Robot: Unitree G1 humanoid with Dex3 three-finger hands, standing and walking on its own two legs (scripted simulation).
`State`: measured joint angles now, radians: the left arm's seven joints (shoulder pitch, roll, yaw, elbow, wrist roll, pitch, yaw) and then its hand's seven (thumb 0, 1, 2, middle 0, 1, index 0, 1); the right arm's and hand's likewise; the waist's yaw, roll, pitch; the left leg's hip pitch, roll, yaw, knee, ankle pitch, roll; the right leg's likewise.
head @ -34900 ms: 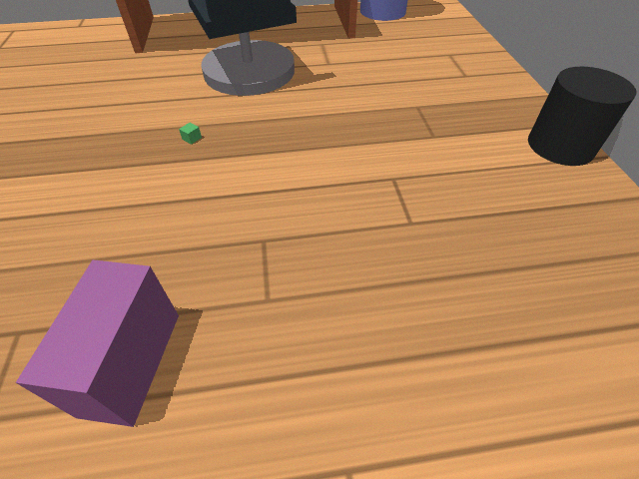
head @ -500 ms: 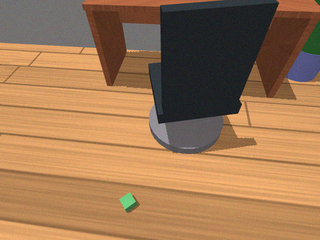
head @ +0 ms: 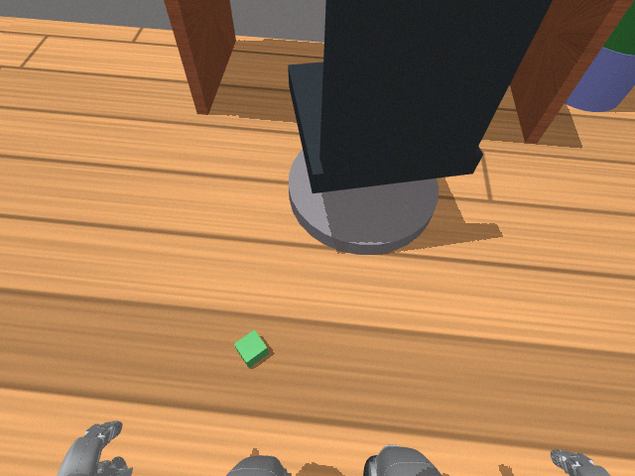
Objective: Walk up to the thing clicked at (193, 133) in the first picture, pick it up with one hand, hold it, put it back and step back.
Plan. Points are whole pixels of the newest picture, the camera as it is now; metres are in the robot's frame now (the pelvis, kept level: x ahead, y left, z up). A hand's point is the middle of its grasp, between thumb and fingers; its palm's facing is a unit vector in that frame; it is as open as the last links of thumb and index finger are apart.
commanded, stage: step back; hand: left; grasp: from above
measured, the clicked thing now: (251, 348) +0.46 +0.20 -0.73
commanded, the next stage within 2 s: none
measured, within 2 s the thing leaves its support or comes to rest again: neither
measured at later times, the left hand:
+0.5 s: hand out of the picture +0.02 +0.27 -0.15, palm faces -0.12 -0.91 -0.39, open 7.3 cm
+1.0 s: hand out of the picture -0.11 +0.28 -0.15, palm faces -0.02 -0.94 -0.35, open 7.3 cm
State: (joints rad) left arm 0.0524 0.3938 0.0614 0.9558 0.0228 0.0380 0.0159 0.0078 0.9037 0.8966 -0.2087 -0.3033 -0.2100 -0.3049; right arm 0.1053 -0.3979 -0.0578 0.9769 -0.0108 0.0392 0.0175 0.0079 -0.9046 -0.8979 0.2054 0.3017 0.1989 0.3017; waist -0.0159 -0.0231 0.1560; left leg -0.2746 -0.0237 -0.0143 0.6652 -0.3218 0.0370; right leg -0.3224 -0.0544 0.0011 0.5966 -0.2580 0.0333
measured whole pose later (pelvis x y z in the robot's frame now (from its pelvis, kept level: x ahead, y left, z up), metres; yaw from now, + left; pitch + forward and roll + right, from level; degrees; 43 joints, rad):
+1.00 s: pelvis -0.24 +0.02 +0.01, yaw -2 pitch -2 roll -1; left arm 0.13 0.39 0.09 0.80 0.01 0.07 0.01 0.01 0.91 0.90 -0.21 -0.30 -0.21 -0.30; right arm 0.17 -0.35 -0.03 0.88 -0.04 0.02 0.00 0.01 -0.90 -0.90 0.21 0.30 0.20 0.30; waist 0.00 -0.05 0.17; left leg -0.27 -0.01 -0.02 0.59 -0.28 0.04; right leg -0.49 0.13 0.15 1.19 -0.50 0.00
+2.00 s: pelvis -0.59 -0.04 -0.01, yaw -4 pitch -3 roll +0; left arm 0.22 0.37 0.06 0.92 0.04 0.02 -0.01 0.01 0.91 0.90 -0.21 -0.30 -0.21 -0.30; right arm 0.12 -0.40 -0.05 0.87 -0.03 0.05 -0.01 0.01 -0.90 -0.90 0.21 0.30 0.20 0.30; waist 0.04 0.02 0.12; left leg -0.49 -0.02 -0.11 0.88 -0.43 0.00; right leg -0.23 0.03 0.04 0.67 -0.40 -0.02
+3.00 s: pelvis -0.57 -0.02 +0.01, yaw -1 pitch -2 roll +0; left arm 0.10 0.38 0.03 1.06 0.01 -0.02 0.00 0.01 0.91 0.90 -0.21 -0.30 -0.21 -0.30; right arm 0.02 -0.31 -0.02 1.07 -0.02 -0.01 0.01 0.01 -0.90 -0.90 0.21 0.30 0.20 0.30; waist 0.02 -0.02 0.09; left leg -0.25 0.03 0.02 0.52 -0.23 0.00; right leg -0.15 -0.02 0.01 0.48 -0.30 0.03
